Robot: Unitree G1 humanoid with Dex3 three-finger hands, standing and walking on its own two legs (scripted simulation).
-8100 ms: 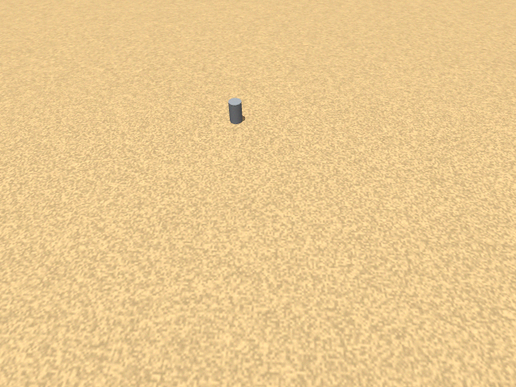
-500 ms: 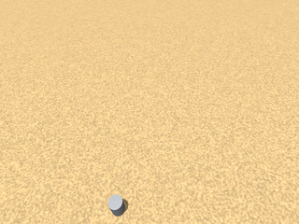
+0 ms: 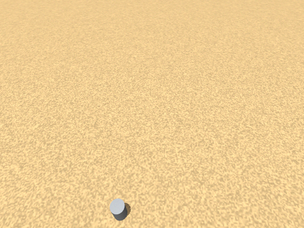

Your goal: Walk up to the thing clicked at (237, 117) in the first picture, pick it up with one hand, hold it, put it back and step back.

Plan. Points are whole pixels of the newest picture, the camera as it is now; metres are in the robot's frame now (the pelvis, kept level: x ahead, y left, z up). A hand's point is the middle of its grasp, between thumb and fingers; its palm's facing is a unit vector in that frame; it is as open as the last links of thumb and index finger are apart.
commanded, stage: stand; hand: left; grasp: from the side
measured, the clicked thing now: (119, 209) +0.36 +0.23 -0.71
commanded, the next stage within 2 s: go down in 0.10 s
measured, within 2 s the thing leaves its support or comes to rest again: neither
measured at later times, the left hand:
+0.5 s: hand out of the picture +0.14 +0.26 -0.16, palm faces +0.04 -0.94 -0.35, open 12.4 cm
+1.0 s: hand out of the picture +0.12 +0.29 -0.20, palm faces +0.07 -0.94 -0.33, open 17.4 cm
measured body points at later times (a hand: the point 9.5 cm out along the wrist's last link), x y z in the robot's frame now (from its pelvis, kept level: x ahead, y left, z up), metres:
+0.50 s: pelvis -0.02 +0.00 -0.02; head +0.04 +0.01 +0.43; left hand +0.14 +0.31 -0.14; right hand +0.08 -0.26 -0.14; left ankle -0.02 +0.14 -0.75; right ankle +0.00 -0.12 -0.75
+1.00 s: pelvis -0.02 +0.03 -0.08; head +0.05 +0.05 +0.37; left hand +0.12 +0.34 -0.17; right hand +0.14 -0.23 -0.16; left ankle -0.02 +0.14 -0.75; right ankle +0.00 -0.12 -0.75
